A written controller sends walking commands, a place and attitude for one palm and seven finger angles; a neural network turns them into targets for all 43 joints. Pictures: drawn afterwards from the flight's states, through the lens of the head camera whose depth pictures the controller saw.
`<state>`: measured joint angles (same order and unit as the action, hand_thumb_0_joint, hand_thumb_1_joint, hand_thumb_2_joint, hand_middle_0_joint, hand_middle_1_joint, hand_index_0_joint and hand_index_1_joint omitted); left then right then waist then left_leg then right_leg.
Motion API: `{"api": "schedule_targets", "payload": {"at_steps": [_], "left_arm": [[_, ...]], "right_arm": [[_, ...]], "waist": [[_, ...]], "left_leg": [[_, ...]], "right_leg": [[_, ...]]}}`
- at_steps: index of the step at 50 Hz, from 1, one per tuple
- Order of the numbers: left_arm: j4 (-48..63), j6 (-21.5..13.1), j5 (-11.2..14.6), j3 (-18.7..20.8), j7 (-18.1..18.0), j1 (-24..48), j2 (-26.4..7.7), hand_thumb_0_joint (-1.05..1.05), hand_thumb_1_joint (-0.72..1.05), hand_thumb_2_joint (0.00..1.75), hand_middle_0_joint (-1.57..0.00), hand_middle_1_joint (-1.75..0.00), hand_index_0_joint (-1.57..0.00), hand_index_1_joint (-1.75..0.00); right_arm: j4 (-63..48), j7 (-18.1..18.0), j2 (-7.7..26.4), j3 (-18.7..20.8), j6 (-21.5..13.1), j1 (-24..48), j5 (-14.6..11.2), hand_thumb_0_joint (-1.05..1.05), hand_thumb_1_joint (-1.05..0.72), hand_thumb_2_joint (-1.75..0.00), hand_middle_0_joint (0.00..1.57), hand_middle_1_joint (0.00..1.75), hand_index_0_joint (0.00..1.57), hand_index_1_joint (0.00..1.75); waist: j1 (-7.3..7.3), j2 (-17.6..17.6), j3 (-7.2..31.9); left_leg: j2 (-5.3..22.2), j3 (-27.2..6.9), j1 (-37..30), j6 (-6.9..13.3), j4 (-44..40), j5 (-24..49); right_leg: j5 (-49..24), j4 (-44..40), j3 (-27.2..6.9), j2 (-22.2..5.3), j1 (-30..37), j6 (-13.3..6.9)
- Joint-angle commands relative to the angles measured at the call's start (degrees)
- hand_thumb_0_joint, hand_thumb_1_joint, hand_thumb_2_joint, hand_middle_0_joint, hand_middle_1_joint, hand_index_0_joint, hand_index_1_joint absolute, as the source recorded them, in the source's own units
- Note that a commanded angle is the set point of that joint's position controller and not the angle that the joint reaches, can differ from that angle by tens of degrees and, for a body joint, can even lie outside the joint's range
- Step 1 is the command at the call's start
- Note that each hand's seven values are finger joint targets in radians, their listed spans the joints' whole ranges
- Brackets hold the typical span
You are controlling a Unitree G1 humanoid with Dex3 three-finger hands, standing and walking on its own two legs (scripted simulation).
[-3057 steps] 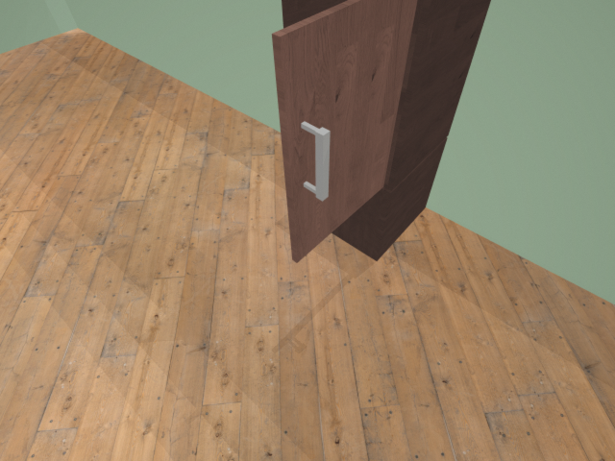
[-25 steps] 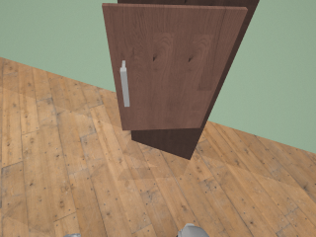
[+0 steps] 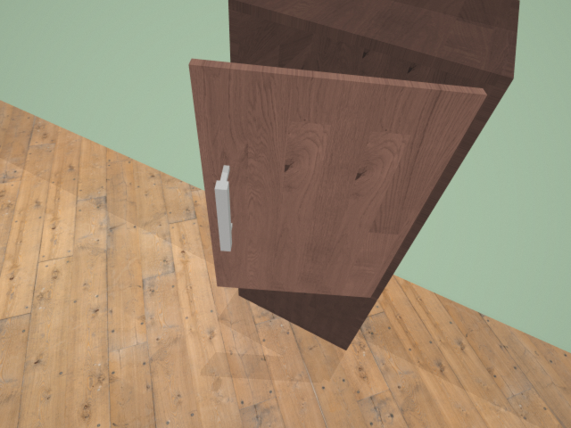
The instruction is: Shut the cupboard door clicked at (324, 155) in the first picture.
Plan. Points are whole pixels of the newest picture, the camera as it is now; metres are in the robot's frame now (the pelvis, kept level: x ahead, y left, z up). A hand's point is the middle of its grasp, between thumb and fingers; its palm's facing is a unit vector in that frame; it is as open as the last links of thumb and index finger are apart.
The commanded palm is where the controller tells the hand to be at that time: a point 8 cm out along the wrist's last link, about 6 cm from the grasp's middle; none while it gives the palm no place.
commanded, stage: come to a stop and stand still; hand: left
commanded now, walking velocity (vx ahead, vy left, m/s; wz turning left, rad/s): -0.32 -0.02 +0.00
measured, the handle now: (226, 210) +0.47 +0.15 -0.01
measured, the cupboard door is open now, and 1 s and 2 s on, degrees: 24 24 24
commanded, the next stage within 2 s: none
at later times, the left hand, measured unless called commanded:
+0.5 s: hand out of the picture +0.01 +0.15 -0.17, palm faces +0.05 -0.97 -0.25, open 7.3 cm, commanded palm none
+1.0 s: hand out of the picture -0.09 +0.21 -0.18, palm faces +0.04 -0.98 -0.20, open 7.3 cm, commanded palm none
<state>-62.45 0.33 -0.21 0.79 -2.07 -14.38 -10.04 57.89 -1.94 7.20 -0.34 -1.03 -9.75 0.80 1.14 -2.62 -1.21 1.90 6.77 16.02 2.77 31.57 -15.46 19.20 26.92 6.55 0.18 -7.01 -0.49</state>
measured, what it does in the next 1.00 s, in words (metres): steps on the spot: left foot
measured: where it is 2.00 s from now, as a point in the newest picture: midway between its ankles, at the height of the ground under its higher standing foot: outside the picture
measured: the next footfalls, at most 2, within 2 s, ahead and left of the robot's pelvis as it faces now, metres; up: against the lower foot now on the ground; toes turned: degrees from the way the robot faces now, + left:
left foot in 0.62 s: +0.02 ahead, +0.08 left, +0.00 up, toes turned +4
right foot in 1.94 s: -0.23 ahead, -0.03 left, +0.00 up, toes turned -7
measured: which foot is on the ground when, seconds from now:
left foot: down 0.00-0.30, up 0.32-0.60, down 0.62-1.00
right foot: down 0.00-1.00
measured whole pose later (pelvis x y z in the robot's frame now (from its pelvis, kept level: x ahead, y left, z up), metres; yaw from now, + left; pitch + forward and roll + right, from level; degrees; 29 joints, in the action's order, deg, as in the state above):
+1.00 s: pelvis -0.08 +0.03 +0.00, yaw +1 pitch -3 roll -1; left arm -57.5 1.8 -1.6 0.6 -2.0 -20.7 -11.7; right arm 57.4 -0.3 9.2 1.6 1.4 -16.1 1.1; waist 0.6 -1.4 -0.8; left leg -2.8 5.6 15.2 6.0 27.0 -9.4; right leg 14.4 27.8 0.0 -3.9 -13.5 1.1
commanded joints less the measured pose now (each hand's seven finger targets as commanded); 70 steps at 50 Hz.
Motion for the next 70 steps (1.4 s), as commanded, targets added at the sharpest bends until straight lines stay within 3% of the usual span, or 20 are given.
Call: {"api": "schedule_targets", "payload": {"at_steps": [1, 5, 8, 10, 11, 12, 13, 14, 15, 17, 20, 22, 25, 29, 30, 32, 34, 40, 44, 70], "left_arm": [[3.29, 0.5, -0.14, 1.48, -0.48, -3.74, -6.18, 0.0, 0.9, 0.9, -0.2, -0.3, -0.2, -0.3], [5.69, 1.79, -0.59, 2.4, -0.21, -2.68, -5.82, 0.0, 0.9, 0.9, -0.2, -0.3, -0.2, -0.3], [6.12, 1.89, -0.89, 2.68, -0.08, -4.85, -4.59, 0.0, 0.9, 0.9, -0.2, -0.3, -0.2, -0.3], [6.1, 1.41, -1.41, 2.76, -0.02, -7.18, -5.14, 0.0, 0.9, 0.9, -0.2, -0.3, -0.2, -0.3], [6.54, 0.97, -1.98, 3.02, -0.24, -6.34, -8.01, 0.0, 0.9, 0.9, -0.2, -0.3, -0.2, -0.3], [6.96, 0.52, -1.92, 3.26, -0.16, -3.81, -10.91, 0.0, 0.9, 0.9, -0.2, -0.3, -0.2, -0.3], [10.21, -0.72, -3.09, 1.17, -0.72, -5.4, -14.32, 0.0, 0.9, 0.9, -0.2, -0.3, -0.2, -0.3], [11.95, -0.47, -1.98, 2.05, -1.19, -4.94, -11.86, 0.0, 0.9, 0.9, -0.2, -0.3, -0.2, -0.3], [12.05, -1.1, -1.08, 2.31, -1.7, -3.54, -10.49, 0.0, 0.9, 0.9, -0.2, -0.3, -0.2, -0.3], [12.73, -1.71, -1.01, 2.39, -1.67, -6.19, -11.01, 0.0, 0.9, 0.9, -0.2, -0.3, -0.2, -0.3], [13.57, -1.64, -1.84, 2.47, -1.45, -5.85, -11.99, 0.0, 0.9, 0.9, -0.2, -0.3, -0.2, -0.3], [14.76, -1.57, -1.89, 3.0, -1.4, -4.49, -13.7, 0.0, 0.9, 0.9, -0.2, -0.3, -0.2, -0.3], [15.54, -1.18, -2.04, 3.29, -1.5, -3.5, -14.17, 0.0, 0.9, 0.9, -0.2, -0.3, -0.2, -0.3], [16.43, -0.14, -1.42, 2.63, -1.03, -0.02, -12.37, 0.0, 0.9, 0.9, -0.2, -0.3, -0.2, -0.3], [16.35, 0.15, -1.18, 2.22, -0.8, 0.24, -11.13, 0.0, 0.9, 0.9, -0.2, -0.3, -0.2, -0.3], [15.84, 0.35, -0.77, 1.61, -0.39, -1.91, -7.78, 0.0, 0.9, 0.9, -0.2, -0.3, -0.2, -0.3], [14.25, 0.73, -1.3, 1.26, -0.51, -3.13, -7.05, 0.0, 0.9, 0.9, -0.2, -0.3, -0.2, -0.3], [10.81, 0.23, -1.26, 0.86, 0.06, -6.0, -5.96, 0.0, 0.9, 0.9, -0.2, -0.3, -0.2, -0.3], [9.1, 0.83, -1.61, 0.74, 0.17, -7.4, -5.57, 0.0, 0.9, 0.9, -0.2, -0.3, -0.2, -0.3], [1.69, -0.06, -1.88, 0.65, -0.17, -16.92, -2.2, 0.0, 0.9, 0.9, -0.2, -0.3, -0.2, -0.3]], "right_arm": [[-0.42, -1.54, 11.92, 2.93, 1.04, -6.94, -0.64, 0.0, -0.9, -0.9, 0.2, 0.3, 0.2, 0.3], [-2.08, -1.53, 14.41, 4.62, 2.36, -4.37, 0.12, 0.0, -0.9, -0.9, 0.2, 0.3, 0.2, 0.3], [-3.5, -1.16, 14.01, 4.99, 2.81, -0.53, 0.37, 0.0, -0.9, -0.9, 0.2, 0.3, 0.2, 0.3], [-4.23, -0.55, 13.19, 5.01, 3.19, 1.66, -0.07, 0.0, -0.9, -0.9, 0.2, 0.3, 0.2, 0.3], [-4.66, -0.13, 10.57, 4.9, 3.42, 1.12, -0.6, 0.0, -0.9, -0.9, 0.2, 0.3, 0.2, 0.3], [-5.05, 0.6, 7.74, 4.34, 3.88, 0.67, -0.81, 0.0, -0.9, -0.9, 0.2, 0.3, 0.2, 0.3], [-11.52, 0.97, 11.5, 3.17, 0.98, 2.83, 0.73, 0.0, -0.9, -0.9, 0.2, 0.3, 0.2, 0.3], [-9.81, 1.2, 8.28, 3.72, 0.42, 0.51, 0.71, 0.0, -0.9, -0.9, 0.2, 0.3, 0.2, 0.3], [-8.29, 1.05, 8.07, 3.89, 0.77, -0.36, 0.88, 0.0, -0.9, -0.9, 0.2, 0.3, 0.2, 0.3], [-10.03, 1.4, 7.11, 3.54, 1.55, 1.11, 0.46, 0.0, -0.9, -0.9, 0.2, 0.3, 0.2, 0.3], [-10.53, 1.7, 7.52, 4.02, 3.15, 1.25, 0.62, 0.0, -0.9, -0.9, 0.2, 0.3, 0.2, 0.3], [-10.84, 2.04, 8.05, 4.2, 3.22, 0.19, 0.5, 0.0, -0.9, -0.9, 0.2, 0.3, 0.2, 0.3], [-11.31, 2.45, 7.87, 4.06, 2.96, -1.14, 0.31, 0.0, -0.9, -0.9, 0.2, 0.3, 0.2, 0.3], [-8.84, 2.37, 6.9, 3.73, 1.78, -7.02, 0.15, 0.0, -0.9, -0.9, 0.2, 0.3, 0.2, 0.3], [-8.23, 2.26, 7.96, 3.69, 1.4, -8.44, 0.2, 0.0, -0.9, -0.9, 0.2, 0.3, 0.2, 0.3], [-8.65, 1.79, 12.03, 4.08, 0.88, -7.23, 0.79, 0.0, -0.9, -0.9, 0.2, 0.3, 0.2, 0.3], [-8.83, 1.66, 11.99, 3.92, 0.75, -4.44, 0.7, 0.0, -0.9, -0.9, 0.2, 0.3, 0.2, 0.3], [-7.04, 1.27, 10.18, 3.49, 0.4, -5.06, 0.37, 0.0, -0.9, -0.9, 0.2, 0.3, 0.2, 0.3], [-5.98, 1.27, 11.58, 3.93, 0.81, -4.53, 0.16, 0.0, -0.9, -0.9, 0.2, 0.3, 0.2, 0.3], [0.47, 1.1, 7.82, 4.11, 1.95, -6.94, -0.11, 0.0, -0.9, -0.9, 0.2, 0.3, 0.2, 0.3]], "waist": [[-1.83, 12.29, 3.83], [-2.05, 9.29, 6.89], [-0.54, 6.9, 8.18], [0.87, 3.16, 8.75], [0.28, -6.35, 7.52], [-0.57, -14.32, 3.54], [-0.94, -5.57, 3.05], [-1.03, -6.78, 9.97], [-1.21, -9.63, 12.44], [0.83, -9.04, 6.58], [0.02, -3.12, -4.45], [-0.41, -0.64, -5.89], [-0.2, -3.59, -3.58], [-2.19, -4.29, -1.09], [-2.81, -1.29, -1.18], [-1.14, 9.75, -1.61], [-0.04, 12.71, -1.82], [0.0, 5.04, -0.55], [0.13, 6.71, -3.33], [-0.55, 1.8, -4.47]], "left_leg": [[14.69, -12.48, -15.3, 4.19, -6.52, 61.75], [18.16, -13.96, -17.28, 8.74, -7.21, 54.39], [17.23, -11.44, -12.47, 8.34, -5.44, 44.05], [11.61, -8.49, -6.38, 3.61, -1.55, 27.46], [5.02, -5.14, -0.6, -0.18, 2.87, 10.9], [-1.58, -2.29, 3.42, -3.21, 8.33, -10.29], [-1.15, -8.06, 4.65, -3.56, -0.11, -5.53], [-1.59, -3.72, 0.86, -2.59, 1.16, 1.29], [-1.65, -4.92, 0.39, -1.92, 3.93, 4.77], [-2.21, -6.62, 6.11, -1.73, 9.43, -5.63], [-0.75, -8.3, 11.28, -2.53, 19.51, -8.72], [-0.3, -8.09, 12.86, -2.93, 20.71, -7.85], [-0.35, -6.61, 10.56, -3.24, 16.34, -7.18], [-2.07, -3.67, -4.75, -2.59, 0.23, -0.16], [-1.01, -5.51, -7.31, -2.05, -2.94, 0.04], [7.32, -15.4, -2.17, 2.02, -10.47, -1.69], [8.56, -18.83, 4.87, 3.48, -16.06, -8.58], [6.07, -14.38, 4.16, 1.17, -16.42, -10.31], [7.84, -17.47, 7.25, 1.61, -21.89, -19.79], [2.53, -11.26, 3.94, -1.01, -16.34, -17.1]], "right_leg": [[-5.02, 4.33, -4.46, -4.36, -7.22, 0.66], [9.02, 15.28, -6.19, -2.06, -13.11, 0.65], [4.95, 13.45, -6.45, -1.82, -9.62, 0.28], [-12.25, 0.48, -8.14, -2.69, -3.19, 0.08], [-20.05, -5.44, -17.02, -8.97, -1.94, -2.03], [-22.54, -10.37, -24.05, -17.97, -4.67, -6.76], [-42.69, 1.12, -17.64, -14.07, 3.27, -4.73], [-39.0, 5.02, -16.29, -12.22, 1.76, -3.37], [-37.87, 4.22, -16.93, -11.42, 3.28, -3.87], [-39.04, -0.07, -20.65, -14.93, 2.26, -4.7], [-25.28, -5.77, -25.38, -18.68, -7.13, -7.61], [-19.58, -7.23, -25.2, -18.78, -7.79, -9.71], [-18.53, -6.59, -21.85, -17.78, -6.64, -10.08], [-1.49, -5.97, -15.68, -11.77, -14.35, -5.45], [3.73, -4.38, -13.9, -9.47, -17.08, -3.72], [2.82, 0.92, -6.67, -3.4, -15.02, -0.14], [1.4, 4.17, -4.15, -2.38, -7.82, 0.69], [-3.45, -0.81, -5.71, -4.01, -4.52, 0.27], [-1.41, 1.57, -4.48, -3.29, -5.08, 0.96], [6.18, -5.81, -11.03, -3.7, -11.93, -0.2]]}}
